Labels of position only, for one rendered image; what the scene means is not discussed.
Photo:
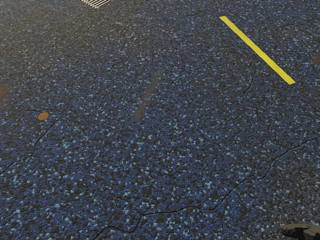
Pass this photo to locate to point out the robot right hand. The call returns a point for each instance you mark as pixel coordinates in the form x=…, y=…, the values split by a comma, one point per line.
x=307, y=231

